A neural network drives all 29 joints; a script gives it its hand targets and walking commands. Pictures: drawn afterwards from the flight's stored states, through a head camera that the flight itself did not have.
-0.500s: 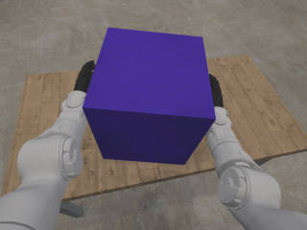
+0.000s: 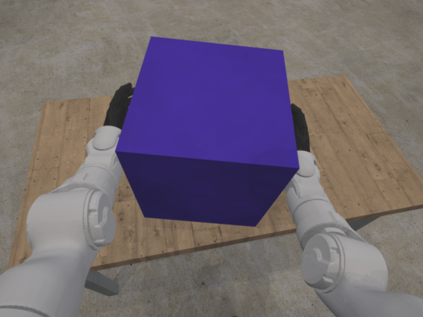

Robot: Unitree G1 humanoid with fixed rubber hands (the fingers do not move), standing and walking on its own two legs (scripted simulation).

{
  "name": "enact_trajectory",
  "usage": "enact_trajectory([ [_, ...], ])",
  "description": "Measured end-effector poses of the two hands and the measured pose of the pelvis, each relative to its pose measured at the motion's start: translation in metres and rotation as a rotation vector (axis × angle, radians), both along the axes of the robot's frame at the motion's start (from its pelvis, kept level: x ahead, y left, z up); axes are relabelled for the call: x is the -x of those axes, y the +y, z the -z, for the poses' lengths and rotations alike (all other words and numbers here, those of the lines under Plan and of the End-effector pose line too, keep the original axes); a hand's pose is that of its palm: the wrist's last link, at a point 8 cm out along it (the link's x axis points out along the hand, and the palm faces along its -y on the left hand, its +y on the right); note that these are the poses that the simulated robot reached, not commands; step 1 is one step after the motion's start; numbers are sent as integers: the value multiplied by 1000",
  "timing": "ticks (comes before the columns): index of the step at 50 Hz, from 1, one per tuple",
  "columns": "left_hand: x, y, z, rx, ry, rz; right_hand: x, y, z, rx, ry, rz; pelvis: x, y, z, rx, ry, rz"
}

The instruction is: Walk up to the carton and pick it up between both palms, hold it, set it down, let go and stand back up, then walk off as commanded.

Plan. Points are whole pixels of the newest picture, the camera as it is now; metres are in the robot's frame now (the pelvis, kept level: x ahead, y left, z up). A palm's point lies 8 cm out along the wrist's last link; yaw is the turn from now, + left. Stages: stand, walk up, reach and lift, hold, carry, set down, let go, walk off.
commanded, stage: reach and lift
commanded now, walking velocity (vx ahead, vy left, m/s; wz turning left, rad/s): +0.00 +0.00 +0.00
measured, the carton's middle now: (208, 140) +0.46 +0.00 +0.02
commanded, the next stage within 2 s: none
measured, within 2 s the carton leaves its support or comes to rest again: neither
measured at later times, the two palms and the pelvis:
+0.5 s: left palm (121, 127) +0.44 +0.16 +0.09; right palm (305, 160) +0.38 -0.18 +0.06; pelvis -0.02 -0.01 +0.00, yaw +0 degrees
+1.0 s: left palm (115, 107) +0.42 +0.16 +0.16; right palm (322, 142) +0.38 -0.19 +0.12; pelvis -0.02 -0.01 +0.00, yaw +0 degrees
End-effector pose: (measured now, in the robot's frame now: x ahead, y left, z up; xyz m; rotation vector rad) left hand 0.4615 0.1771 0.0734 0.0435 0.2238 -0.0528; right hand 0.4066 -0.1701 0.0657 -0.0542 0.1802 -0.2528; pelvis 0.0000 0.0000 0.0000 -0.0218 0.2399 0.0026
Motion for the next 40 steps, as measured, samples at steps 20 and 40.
enact_trajectory([
  [20,20,-9,-13,-28,10,2,24,-8,5,-55,9,13,14,-6,-1,-7,-25,0],
  [40,32,-22,-53,-64,-27,-5,35,-18,-22,-129,-18,17,18,-7,-2,-10,-67,-1],
])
